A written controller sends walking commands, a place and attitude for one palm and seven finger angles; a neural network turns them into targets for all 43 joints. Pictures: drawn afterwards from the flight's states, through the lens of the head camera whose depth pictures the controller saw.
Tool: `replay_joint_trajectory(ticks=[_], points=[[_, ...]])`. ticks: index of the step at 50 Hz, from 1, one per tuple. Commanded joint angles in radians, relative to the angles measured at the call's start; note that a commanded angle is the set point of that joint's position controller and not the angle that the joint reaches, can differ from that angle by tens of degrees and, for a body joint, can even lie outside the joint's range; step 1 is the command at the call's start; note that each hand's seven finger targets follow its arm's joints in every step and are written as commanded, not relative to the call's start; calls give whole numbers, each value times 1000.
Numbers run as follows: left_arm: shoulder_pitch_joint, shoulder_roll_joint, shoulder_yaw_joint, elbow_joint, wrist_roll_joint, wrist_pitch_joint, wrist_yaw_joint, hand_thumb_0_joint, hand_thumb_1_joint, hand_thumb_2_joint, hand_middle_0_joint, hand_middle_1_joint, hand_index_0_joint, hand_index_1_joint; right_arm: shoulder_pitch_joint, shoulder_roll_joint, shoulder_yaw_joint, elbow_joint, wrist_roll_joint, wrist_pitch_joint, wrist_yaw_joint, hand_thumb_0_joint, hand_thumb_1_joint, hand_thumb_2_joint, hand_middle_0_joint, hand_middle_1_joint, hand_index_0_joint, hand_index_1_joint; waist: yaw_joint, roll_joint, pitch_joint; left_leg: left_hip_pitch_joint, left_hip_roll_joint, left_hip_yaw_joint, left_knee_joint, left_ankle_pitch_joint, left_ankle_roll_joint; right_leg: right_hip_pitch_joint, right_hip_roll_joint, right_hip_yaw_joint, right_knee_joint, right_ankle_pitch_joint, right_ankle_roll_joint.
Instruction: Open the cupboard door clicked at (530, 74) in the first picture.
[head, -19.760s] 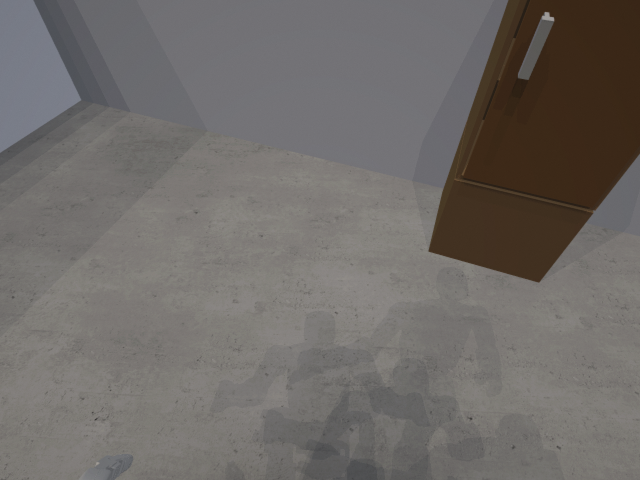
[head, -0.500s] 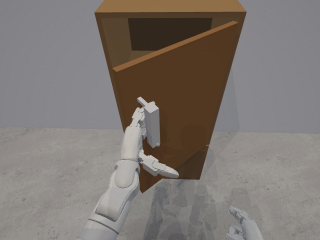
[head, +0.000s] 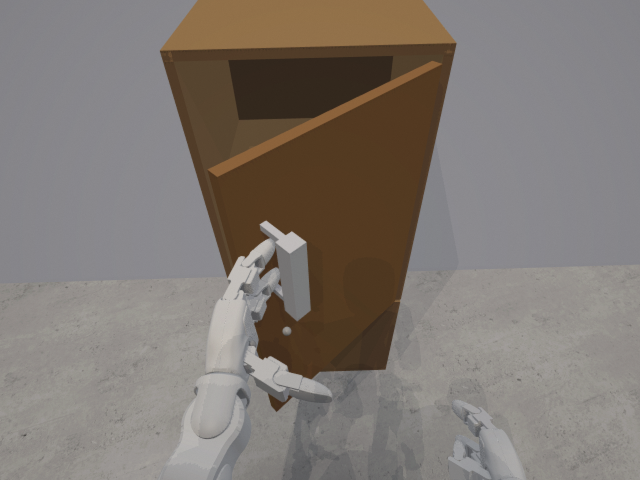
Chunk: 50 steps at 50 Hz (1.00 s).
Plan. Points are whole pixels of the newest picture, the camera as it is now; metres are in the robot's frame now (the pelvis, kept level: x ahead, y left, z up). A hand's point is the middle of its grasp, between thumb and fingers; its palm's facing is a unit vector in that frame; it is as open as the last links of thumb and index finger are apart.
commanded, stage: slide the hand sideways off the handle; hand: left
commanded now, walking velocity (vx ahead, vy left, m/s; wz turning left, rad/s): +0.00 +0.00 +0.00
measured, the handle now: (283, 270) +0.35 +0.08 +0.10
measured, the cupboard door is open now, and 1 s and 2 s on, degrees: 43 43 43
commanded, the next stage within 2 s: draw the hand back to the body in 0.52 s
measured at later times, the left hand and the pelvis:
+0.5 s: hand (232, 376) +0.20 +0.11 +0.10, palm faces +0.08 -1.00 -0.01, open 16.3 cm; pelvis +0.01 -0.01 -0.01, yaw +2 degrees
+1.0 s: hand (176, 371) +0.20 +0.16 +0.12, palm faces +0.10 -0.99 -0.03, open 16.3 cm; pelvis +0.00 +0.00 -0.01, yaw +2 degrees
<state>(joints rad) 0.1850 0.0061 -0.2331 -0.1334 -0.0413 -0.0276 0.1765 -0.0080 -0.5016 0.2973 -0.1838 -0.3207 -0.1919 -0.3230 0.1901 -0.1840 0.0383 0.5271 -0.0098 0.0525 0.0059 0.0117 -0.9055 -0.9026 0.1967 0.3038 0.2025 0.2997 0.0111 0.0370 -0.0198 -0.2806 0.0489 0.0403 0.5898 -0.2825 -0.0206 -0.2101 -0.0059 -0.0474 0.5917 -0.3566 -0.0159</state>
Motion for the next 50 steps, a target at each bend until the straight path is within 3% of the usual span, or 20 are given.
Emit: replay_joint_trajectory(ticks=[1, 2, 5, 7, 14, 20, 23, 27, 29, 31, 33, 37, 42, 43, 47, 50], points=[[-58, 4, 38, -350, 6, -74, -5, 0, -500, 300, -150, -300, -150, -300, -147, -80, -36, -196, 4, -53, -1, 0, -900, -900, 200, 300, 200, 300, 23, -85, -149, 120, -43, -6, -35, 206, 46, -34, 13, -3, -87, 332, -2], [-28, 25, 56, -364, 7, -74, -11, 0, -500, 300, -150, -300, -150, -300, -138, -83, -37, -196, 4, -54, -1, 0, -900, -900, 200, 300, 200, 300, 25, -115, -152, 114, -41, -10, -33, 219, 46, -22, 14, -7, -83, 348, -3], [21, 26, 41, -425, 8, -83, -35, 0, -500, 300, -150, -300, -150, -300, -136, -82, -35, -209, 3, -59, 0, 0, -900, -900, 200, 300, 200, 300, 17, -65, -144, 109, -44, -10, -21, 227, 46, -43, 14, -10, -58, 371, -2], [67, 52, 71, -413, -1, -83, -53, 0, -500, 300, -150, -300, -150, -300, -127, -86, -35, -206, 4, -62, -5, 0, -900, -900, 200, 300, 200, 300, 15, -91, -119, 94, -44, -14, -12, 218, 47, -51, 15, -7, -64, 361, 0], [141, 71, 97, -461, -36, -96, -111, 0, -500, 300, -150, -300, -150, -300, -111, -90, -33, -216, 7, -91, -18, 0, -900, -900, 200, 300, 200, 300, 16, -48, -143, 74, -48, -21, 9, 217, 45, -68, 16, -15, -24, 372, 3], [253, 122, 148, -514, -64, -118, -167, 0, -500, 300, -150, -300, -150, -300, -86, -99, -37, -223, 11, -127, -25, 0, -900, -900, 200, 300, 200, 300, 18, -70, -171, 47, -51, -24, 42, 251, 47, -61, 9, -8, 9, 462, 15], [303, 133, 166, -512, -85, -129, -194, 0, -500, 300, -150, -300, -150, -300, -79, -102, -36, -226, 15, -147, -30, 0, -900, -900, 200, 300, 200, 300, 17, -98, -137, 13, -54, -28, 52, 217, 47, -79, 6, -5, 6, 440, 23], [227, 137, 165, -499, -99, -148, -210, 0, -500, 300, -150, -300, -150, -300, -78, -109, -37, -216, 17, -178, -45, 0, -900, -900, 200, 300, 200, 300, -5, -108, -81, -16, -58, -36, 72, 134, 49, -146, 5, 13, -22, 302, 26], [172, 129, 157, -500, -101, -160, -206, 0, -500, 300, -150, -300, -150, -300, -79, -110, -36, -208, 18, -198, -49, 0, -900, -900, 200, 300, 200, 300, -8, -71, -76, -21, -61, -43, 74, 93, 47, -177, 5, 16, -25, 214, 20], [149, 114, 135, -496, -97, -170, -203, 0, -500, 300, -150, -300, -150, -300, -73, -110, -36, -204, 19, -217, -53, 0, -900, -900, 200, 300, 200, 300, -10, -64, -90, -18, -62, -47, 76, 70, 46, -192, 6, 13, -25, 159, 18], [144, 169, 194, -496, -100, -170, -191, 0, -500, 300, -150, -300, -150, -300, -70, -111, -38, -195, 18, -229, -58, 0, -900, -900, 200, 300, 200, 300, 5, -60, -125, -18, -61, -47, 73, 60, 46, -173, 1, 28, -38, 128, 16], [182, 232, 283, -455, -106, -139, -189, 0, -500, 300, -150, -300, -150, -300, -78, -109, -33, -183, 22, -235, -66, 0, -900, -900, 200, 300, 200, 300, 35, -73, -143, -24, -63, -38, 64, 83, 45, -117, -5, 42, -52, 155, 16], [215, 246, 352, -453, -166, -78, -221, 0, -500, 300, -150, -300, -150, -300, -105, -111, -26, -180, 33, -241, -74, 0, -900, -900, 200, 300, 200, 300, 49, -82, -115, -14, -61, -33, 40, 106, 42, -77, -5, 38, -76, 219, 23], [206, 230, 331, -482, -173, -71, -235, 0, -500, 300, -150, -300, -150, -300, -112, -111, -22, -184, 36, -246, -74, 0, -900, -900, 200, 300, 200, 300, 45, -54, -111, -2, -62, -29, 33, 114, 43, -83, -3, 31, -75, 236, 25], [187, 236, 329, -519, -197, -51, -274, 0, -500, 300, -150, -300, -150, -300, -99, -123, -23, -178, 39, -271, -81, 0, -900, -900, 200, 300, 200, 300, 33, -50, -74, 21, -59, -37, 20, 115, 45, -109, 10, 8, -87, 217, 23], [193, 270, 370, -528, -206, -49, -293, 0, -500, 300, -150, -300, -150, -300, -87, -130, -25, -169, 40, -283, -86, 0, -900, -900, 200, 300, 200, 300, 36, -51, -81, 28, -59, -45, 4, 115, 44, -111, 17, -2, -82, 207, 19]])
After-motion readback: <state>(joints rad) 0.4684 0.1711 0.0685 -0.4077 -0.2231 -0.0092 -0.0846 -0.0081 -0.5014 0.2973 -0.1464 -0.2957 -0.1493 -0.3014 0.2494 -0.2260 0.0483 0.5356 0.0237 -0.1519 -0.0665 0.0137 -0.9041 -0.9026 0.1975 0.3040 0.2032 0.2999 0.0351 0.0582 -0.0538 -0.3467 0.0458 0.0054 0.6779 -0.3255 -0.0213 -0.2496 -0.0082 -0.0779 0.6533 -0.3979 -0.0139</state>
